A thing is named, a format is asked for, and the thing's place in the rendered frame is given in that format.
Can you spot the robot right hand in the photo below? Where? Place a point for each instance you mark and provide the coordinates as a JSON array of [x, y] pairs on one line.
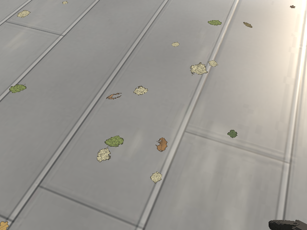
[[280, 224]]

